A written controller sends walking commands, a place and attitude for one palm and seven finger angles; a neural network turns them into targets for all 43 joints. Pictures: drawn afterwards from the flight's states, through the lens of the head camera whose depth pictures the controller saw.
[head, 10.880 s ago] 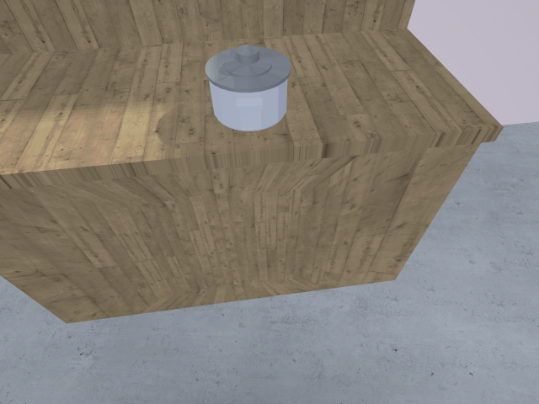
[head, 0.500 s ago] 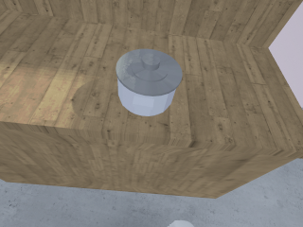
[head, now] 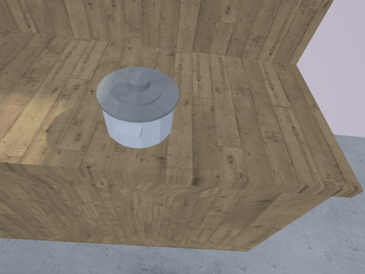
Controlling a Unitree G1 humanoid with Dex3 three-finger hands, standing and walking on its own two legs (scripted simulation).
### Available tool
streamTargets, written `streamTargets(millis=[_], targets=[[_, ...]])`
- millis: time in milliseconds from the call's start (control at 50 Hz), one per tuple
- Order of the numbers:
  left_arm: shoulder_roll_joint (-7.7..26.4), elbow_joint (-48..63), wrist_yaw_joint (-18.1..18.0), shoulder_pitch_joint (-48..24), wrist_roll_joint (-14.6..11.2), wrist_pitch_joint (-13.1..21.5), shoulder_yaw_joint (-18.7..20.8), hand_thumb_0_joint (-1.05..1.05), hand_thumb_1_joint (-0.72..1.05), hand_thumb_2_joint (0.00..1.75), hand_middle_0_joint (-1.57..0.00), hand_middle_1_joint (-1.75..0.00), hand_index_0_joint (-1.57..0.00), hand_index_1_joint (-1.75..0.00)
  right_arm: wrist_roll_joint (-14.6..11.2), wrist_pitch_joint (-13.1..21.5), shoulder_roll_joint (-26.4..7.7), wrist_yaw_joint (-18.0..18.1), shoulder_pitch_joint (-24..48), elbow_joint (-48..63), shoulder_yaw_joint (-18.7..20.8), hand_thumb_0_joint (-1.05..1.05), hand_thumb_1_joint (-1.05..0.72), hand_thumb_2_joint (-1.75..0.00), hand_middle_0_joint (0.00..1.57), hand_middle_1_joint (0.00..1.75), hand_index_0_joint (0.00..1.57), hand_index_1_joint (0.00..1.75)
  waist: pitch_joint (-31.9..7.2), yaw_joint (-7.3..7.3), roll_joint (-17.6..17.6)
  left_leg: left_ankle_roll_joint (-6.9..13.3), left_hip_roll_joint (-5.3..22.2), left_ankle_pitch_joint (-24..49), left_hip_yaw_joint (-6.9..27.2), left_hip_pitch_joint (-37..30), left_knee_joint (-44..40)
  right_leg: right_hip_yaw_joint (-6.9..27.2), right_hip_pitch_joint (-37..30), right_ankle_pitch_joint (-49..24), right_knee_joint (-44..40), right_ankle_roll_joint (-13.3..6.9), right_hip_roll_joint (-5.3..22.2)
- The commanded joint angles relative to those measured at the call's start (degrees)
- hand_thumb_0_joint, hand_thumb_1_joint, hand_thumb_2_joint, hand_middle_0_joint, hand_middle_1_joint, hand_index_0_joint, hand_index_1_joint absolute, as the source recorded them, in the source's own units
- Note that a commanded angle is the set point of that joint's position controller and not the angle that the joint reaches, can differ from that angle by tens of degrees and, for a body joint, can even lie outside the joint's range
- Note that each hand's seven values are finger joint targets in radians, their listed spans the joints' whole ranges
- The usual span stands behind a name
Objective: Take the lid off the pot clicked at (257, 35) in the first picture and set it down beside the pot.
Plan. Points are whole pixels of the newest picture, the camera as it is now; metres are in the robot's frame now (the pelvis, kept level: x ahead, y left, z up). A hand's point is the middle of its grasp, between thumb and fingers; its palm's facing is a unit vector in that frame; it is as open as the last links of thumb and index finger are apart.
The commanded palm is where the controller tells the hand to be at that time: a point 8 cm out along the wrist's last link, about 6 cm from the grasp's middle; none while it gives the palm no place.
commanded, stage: come to a stop and stand still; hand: left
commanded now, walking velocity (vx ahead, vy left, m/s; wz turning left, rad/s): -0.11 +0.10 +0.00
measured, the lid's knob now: (138, 81) +0.46 +0.14 +0.16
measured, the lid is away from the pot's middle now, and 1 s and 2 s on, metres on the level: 0.00 0.00 0.00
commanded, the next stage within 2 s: look again from close up in 0.68 s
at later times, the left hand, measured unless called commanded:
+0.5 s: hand out of the picture +0.00 +0.21 -0.17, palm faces +0.03 -0.96 -0.28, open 7.4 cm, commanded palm none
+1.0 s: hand out of the picture -0.04 +0.18 -0.17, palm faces +0.02 -0.99 -0.17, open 7.4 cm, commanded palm none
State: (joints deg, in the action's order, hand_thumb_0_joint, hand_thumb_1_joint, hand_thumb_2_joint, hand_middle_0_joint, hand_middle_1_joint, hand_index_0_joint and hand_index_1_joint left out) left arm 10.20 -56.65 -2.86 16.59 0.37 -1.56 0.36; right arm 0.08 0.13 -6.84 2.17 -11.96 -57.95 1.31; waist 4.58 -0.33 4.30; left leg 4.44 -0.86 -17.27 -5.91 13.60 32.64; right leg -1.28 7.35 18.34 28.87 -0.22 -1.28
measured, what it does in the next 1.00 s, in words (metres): stands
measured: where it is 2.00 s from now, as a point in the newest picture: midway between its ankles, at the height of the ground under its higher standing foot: outside the picture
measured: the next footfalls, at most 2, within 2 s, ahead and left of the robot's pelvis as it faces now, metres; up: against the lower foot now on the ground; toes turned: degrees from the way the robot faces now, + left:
none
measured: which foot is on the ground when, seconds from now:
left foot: down 0.00-1.00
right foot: down 0.00-1.00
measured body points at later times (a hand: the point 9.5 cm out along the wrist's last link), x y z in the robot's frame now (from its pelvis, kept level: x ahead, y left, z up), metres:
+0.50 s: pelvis -0.03 +0.01 +0.00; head -0.03 +0.00 +0.45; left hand -0.01 +0.26 -0.14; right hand +0.04 -0.22 -0.15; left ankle +0.00 +0.06 -0.73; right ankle -0.05 -0.12 -0.73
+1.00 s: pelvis -0.02 +0.01 +0.01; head +0.01 +0.03 +0.45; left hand -0.03 +0.23 -0.16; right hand +0.00 -0.22 -0.14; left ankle +0.00 +0.06 -0.73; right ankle -0.05 -0.12 -0.73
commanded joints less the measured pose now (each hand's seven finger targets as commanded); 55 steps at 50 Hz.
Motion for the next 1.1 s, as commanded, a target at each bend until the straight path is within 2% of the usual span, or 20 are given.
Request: streamTargets(millis=[0,20,100,140,160,180,200,220,240,280,300,320,360,420,460,500,600,640,900,1080], targets=[[5.78,2.82,-0.38,3.55,-0.26,1.10,0.99,0.00,0.90,0.90,-0.20,-0.30,-0.20,-0.30,-0.30,0.81,-7.30,0.66,-1.99,2.81,0.62,0.00,-0.90,-0.90,0.20,0.30,0.20,0.30,-0.84,-1.20,-16.52,0.21,11.00,38.77,12.39,-5.43,-9.70,3.15,2.95,-8.37,-4.00,-0.38,6.59],[5.66,2.52,-0.43,4.12,-0.06,0.97,1.10,0.00,0.90,0.90,-0.20,-0.30,-0.20,-0.30,-0.23,0.61,-7.17,0.71,-1.63,3.03,0.88,0.00,-0.90,-0.90,0.20,0.30,0.20,0.30,-0.83,-1.35,-14.06,0.21,10.95,36.96,12.56,-5.80,-9.19,3.18,3.75,-7.70,-4.55,-0.34,6.65],[6.08,2.51,-0.45,4.16,0.28,1.42,1.04,0.00,0.90,0.90,-0.20,-0.30,-0.20,-0.30,-0.23,0.23,-7.96,0.21,-1.95,4.32,1.43,0.00,-0.90,-0.90,0.20,0.30,0.20,0.30,-6.20,-0.67,-3.01,-1.63,9.08,26.34,11.02,-7.85,-7.16,5.00,2.80,-18.74,-5.84,-1.43,9.02],[5.85,3.06,-0.48,4.03,0.39,1.59,0.96,0.00,0.90,0.90,-0.20,-0.30,-0.20,-0.30,-0.09,0.01,-8.17,-0.12,-1.83,4.58,1.50,0.00,-0.90,-0.90,0.20,0.30,0.20,0.30,-7.14,-0.15,-1.43,-2.29,8.37,20.27,10.77,-7.70,-7.54,5.96,3.49,-18.28,-5.93,-2.01,9.80],[5.45,3.19,-2.30,5.01,1.31,3.09,0.87,0.00,0.90,0.90,-0.20,-0.30,-0.20,-0.30,0.06,1.01,-12.14,-0.23,-1.50,8.12,1.79,0.00,-0.90,-0.90,0.20,0.30,0.20,0.30,-9.83,1.50,-11.98,-3.45,9.17,44.06,9.32,-12.04,1.85,6.93,7.11,-33.83,-0.68,-1.12,9.94],[9.34,6.14,-1.78,3.41,0.59,3.25,1.69,0.00,0.90,0.90,-0.20,-0.30,-0.20,-0.30,0.69,0.73,-10.84,-0.91,-4.86,7.87,1.56,0.00,-0.90,-0.90,0.20,0.30,0.20,0.30,-15.43,1.42,-10.78,-2.38,9.06,30.13,11.62,-7.85,-0.54,4.83,2.44,-15.29,0.98,-3.10,8.91],[8.00,5.86,-1.19,2.32,0.17,2.40,1.55,0.00,0.90,0.90,-0.20,-0.30,-0.20,-0.30,1.14,0.29,-10.54,-1.04,-1.18,8.67,1.84,0.00,-0.90,-0.90,0.20,0.30,0.20,0.30,-15.03,0.29,-15.08,-1.78,9.07,27.67,12.79,-9.23,-3.49,3.91,4.60,-9.88,2.02,-3.85,7.39],[7.58,6.03,-1.09,3.19,0.29,2.11,1.53,0.00,0.90,0.90,-0.20,-0.30,-0.20,-0.30,1.04,-0.10,-10.94,-0.92,-0.61,9.91,1.68,0.00,-0.90,-0.90,0.20,0.30,0.20,0.30,-12.72,0.25,-10.78,-0.51,10.27,21.80,14.44,-6.07,-4.62,2.56,6.51,-1.76,1.80,-3.11,5.39],[6.51,6.27,-0.93,3.85,0.50,2.03,1.22,0.00,0.90,0.90,-0.20,-0.30,-0.20,-0.30,0.96,-0.32,-11.31,-1.00,0.14,10.69,1.64,0.00,-0.90,-0.90,0.20,0.30,0.20,0.30,-8.45,-0.29,-6.22,-0.02,9.90,15.58,15.03,-1.14,-5.19,2.79,7.72,0.37,0.40,-3.04,4.74],[6.34,5.99,-0.56,3.20,0.72,2.22,0.78,0.00,0.90,0.90,-0.20,-0.30,-0.20,-0.30,0.73,-0.45,-10.63,-1.45,0.57,10.58,1.42,0.00,-0.90,-0.90,0.20,0.30,0.20,0.30,-3.07,0.06,1.75,-1.24,7.11,4.16,12.46,3.55,-5.42,6.35,9.30,0.99,-3.04,-4.05,6.80],[7.02,6.24,-0.34,2.37,0.72,2.25,0.93,0.00,0.90,0.90,-0.20,-0.30,-0.20,-0.30,0.84,-0.65,-10.18,-1.56,0.39,10.72,1.24,0.00,-0.90,-0.90,0.20,0.30,0.20,0.30,-1.87,0.16,3.16,-2.14,5.49,0.32,11.36,3.72,-4.99,8.17,11.11,3.12,-4.98,-5.06,8.65],[7.41,6.78,-0.35,1.28,0.70,2.28,0.83,0.00,0.90,0.90,-0.20,-0.30,-0.20,-0.30,0.85,-0.81,-9.95,-1.65,-0.37,10.47,1.16,0.00,-0.90,-0.90,0.20,0.30,0.20,0.30,0.17,1.29,4.28,-2.85,4.26,-2.62,10.05,3.61,-4.00,10.00,14.00,6.36,-6.34,-5.89,9.74],[8.18,7.56,-0.25,-0.15,0.71,2.14,0.70,0.00,0.90,0.90,-0.20,-0.30,-0.20,-0.30,0.98,-0.74,-9.60,-1.95,-1.61,9.10,1.00,0.00,-0.90,-0.90,0.20,0.30,0.20,0.30,2.54,2.00,2.33,-3.23,3.82,-4.27,9.16,2.70,-4.30,10.37,18.18,11.28,-7.01,-5.90,9.64],[8.26,7.48,-0.12,1.45,0.63,1.87,0.67,0.00,0.90,0.90,-0.20,-0.30,-0.20,-0.30,1.03,-0.17,-9.69,-1.94,-2.15,8.57,0.53,0.00,-0.90,-0.90,0.20,0.30,0.20,0.30,1.49,0.96,-2.40,-2.28,5.44,-4.23,11.53,4.01,-8.29,7.42,15.31,8.86,-4.49,-4.41,7.01],[7.81,6.78,-0.09,3.15,0.58,1.81,0.45,0.00,0.90,0.90,-0.20,-0.30,-0.20,-0.30,0.89,0.37,-10.02,-1.89,-1.76,7.99,0.19,0.00,-0.90,-0.90,0.20,0.30,0.20,0.30,1.07,-0.03,-3.38,-1.61,6.61,-4.07,13.26,5.91,-10.99,6.12,12.17,5.85,-3.21,-3.64,5.80],[7.73,5.94,0.01,4.26,0.59,1.83,0.46,0.00,0.90,0.90,-0.20,-0.30,-0.20,-0.30,0.80,0.96,-9.91,-1.70,-2.13,7.52,0.04,0.00,-0.90,-0.90,0.20,0.30,0.20,0.30,-1.68,-0.89,-3.46,-1.13,7.26,-0.66,13.71,5.05,-11.53,4.77,8.43,1.57,-2.43,-3.26,5.45],[7.30,4.71,0.13,4.53,0.43,1.73,0.24,0.00,0.90,0.90,-0.20,-0.30,-0.20,-0.30,0.57,1.55,-9.61,-1.29,-3.71,5.61,-0.26,0.00,-0.90,-0.90,0.20,0.30,0.20,0.30,-3.63,-0.85,-5.99,-1.14,7.76,2.24,13.37,2.95,-12.32,4.12,6.26,-1.03,-2.97,-2.89,5.75],[6.78,3.80,0.11,4.73,0.44,1.56,0.12,0.00,0.90,0.90,-0.20,-0.30,-0.20,-0.30,0.54,1.52,-9.56,-1.15,-3.92,4.84,-0.22,0.00,-0.90,-0.90,0.20,0.30,0.20,0.30,-2.82,-0.70,-7.42,-1.22,7.94,0.47,13.79,3.06,-13.31,3.98,6.59,-0.18,-3.21,-2.73,5.67],[4.76,-0.67,0.22,5.54,0.39,1.93,-0.51,0.00,0.90,0.90,-0.20,-0.30,-0.20,-0.30,0.10,1.83,-7.60,-0.56,-6.54,0.75,-0.30,0.00,-0.90,-0.90,0.20,0.30,0.20,0.30,-2.21,-0.13,-3.30,-1.47,7.55,6.80,11.66,-0.96,-11.97,4.34,5.82,-5.39,-6.59,-2.35,6.74],[3.96,-2.61,0.02,6.58,0.31,2.02,-0.68,0.00,0.90,0.90,-0.20,-0.30,-0.20,-0.30,0.05,2.13,-7.53,-0.23,-6.21,-0.94,-0.40,0.00,-0.90,-0.90,0.20,0.30,0.20,0.30,-3.26,0.04,-4.81,-1.42,7.83,14.37,10.89,-5.14,-11.45,4.28,5.26,-8.48,-6.56,-1.94,7.06]])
